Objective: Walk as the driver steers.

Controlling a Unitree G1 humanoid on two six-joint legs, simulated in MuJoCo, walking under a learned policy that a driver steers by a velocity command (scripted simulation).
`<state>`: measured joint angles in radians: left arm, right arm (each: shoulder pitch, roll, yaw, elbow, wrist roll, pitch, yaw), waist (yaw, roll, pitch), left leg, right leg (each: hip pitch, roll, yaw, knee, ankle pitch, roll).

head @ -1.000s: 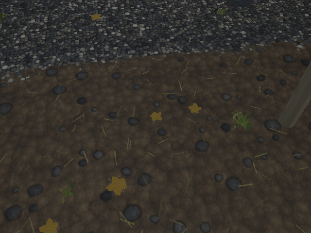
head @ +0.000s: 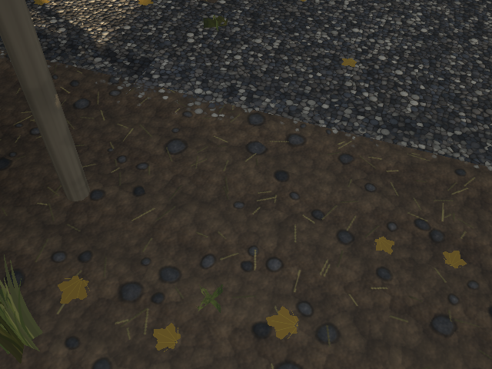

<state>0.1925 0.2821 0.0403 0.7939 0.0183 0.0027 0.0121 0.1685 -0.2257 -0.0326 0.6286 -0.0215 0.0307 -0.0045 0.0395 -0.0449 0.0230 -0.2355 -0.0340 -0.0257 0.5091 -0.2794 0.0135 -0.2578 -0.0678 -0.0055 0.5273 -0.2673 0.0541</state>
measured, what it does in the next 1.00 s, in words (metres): walks ahead: left foot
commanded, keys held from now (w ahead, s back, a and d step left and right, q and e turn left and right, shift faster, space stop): no key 0.08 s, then w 0.74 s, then w+e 0.18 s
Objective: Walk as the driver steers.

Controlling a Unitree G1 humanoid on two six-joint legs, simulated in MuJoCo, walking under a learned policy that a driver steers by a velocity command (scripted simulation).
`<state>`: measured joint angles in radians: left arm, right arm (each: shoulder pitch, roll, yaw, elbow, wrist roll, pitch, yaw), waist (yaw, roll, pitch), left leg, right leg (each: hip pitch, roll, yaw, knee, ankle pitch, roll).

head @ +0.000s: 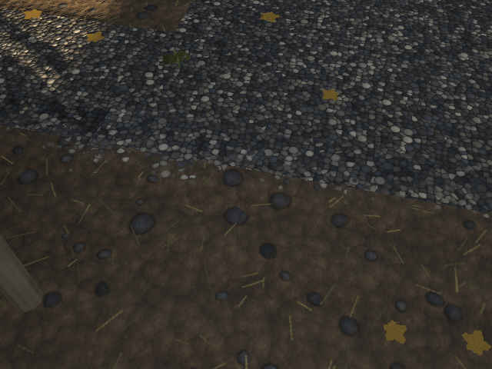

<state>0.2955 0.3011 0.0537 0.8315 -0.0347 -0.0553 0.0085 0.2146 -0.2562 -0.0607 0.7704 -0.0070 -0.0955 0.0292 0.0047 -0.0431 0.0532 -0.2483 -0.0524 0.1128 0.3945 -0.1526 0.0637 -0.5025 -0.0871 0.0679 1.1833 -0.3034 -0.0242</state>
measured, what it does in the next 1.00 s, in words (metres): walks ahead, turning right: right foot, then left foot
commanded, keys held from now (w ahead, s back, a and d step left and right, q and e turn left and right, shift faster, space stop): w+e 0.66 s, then w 0.28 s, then no key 0.06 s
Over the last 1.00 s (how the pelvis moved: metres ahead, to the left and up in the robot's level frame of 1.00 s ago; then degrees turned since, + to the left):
0.36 0.01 0.00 -3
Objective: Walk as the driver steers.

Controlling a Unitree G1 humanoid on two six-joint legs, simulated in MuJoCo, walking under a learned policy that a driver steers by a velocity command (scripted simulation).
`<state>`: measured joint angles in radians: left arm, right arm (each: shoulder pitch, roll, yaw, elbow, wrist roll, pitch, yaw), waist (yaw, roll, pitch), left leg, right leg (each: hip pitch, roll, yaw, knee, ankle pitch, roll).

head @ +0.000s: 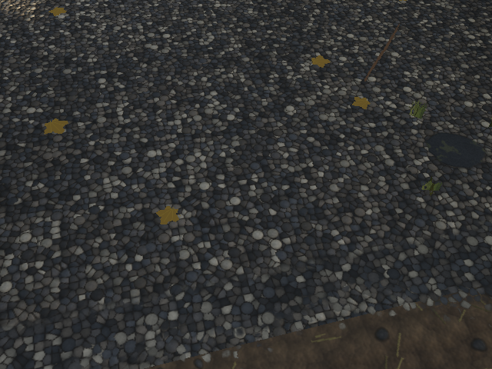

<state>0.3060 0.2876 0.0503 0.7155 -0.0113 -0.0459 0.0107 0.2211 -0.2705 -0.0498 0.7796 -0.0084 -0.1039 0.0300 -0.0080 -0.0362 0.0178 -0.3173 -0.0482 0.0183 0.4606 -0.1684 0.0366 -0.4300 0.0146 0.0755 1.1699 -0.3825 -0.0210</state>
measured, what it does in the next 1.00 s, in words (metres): walks ahead: right foot, then left foot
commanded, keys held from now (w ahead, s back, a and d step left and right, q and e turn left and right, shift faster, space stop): no key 0.48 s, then w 0.52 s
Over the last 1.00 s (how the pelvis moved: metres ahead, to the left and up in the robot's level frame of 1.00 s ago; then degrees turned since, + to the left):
0.58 -0.11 0.00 -27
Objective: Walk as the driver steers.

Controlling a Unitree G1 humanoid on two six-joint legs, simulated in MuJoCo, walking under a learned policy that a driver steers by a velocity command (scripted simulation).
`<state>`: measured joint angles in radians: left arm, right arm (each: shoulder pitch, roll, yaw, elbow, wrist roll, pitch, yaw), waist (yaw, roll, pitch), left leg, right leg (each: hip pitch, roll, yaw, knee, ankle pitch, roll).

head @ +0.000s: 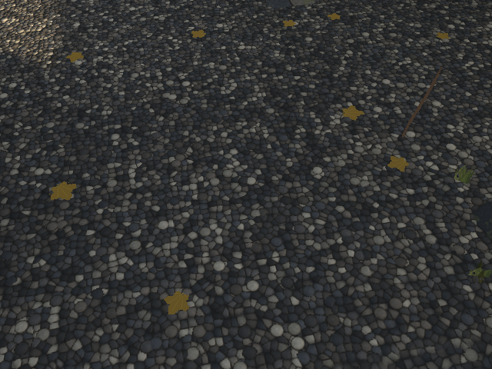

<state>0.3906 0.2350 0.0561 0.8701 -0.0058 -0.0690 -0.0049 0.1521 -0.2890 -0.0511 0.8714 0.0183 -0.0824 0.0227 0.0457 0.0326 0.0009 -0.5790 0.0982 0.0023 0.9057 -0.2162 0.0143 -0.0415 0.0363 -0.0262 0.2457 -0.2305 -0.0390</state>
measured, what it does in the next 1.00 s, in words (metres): walks ahead: left foot, then right foot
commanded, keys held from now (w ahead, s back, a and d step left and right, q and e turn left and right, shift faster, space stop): w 0.78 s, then w+q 0.22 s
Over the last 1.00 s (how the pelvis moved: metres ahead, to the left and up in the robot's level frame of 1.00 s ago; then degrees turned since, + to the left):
0.29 -0.03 0.01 0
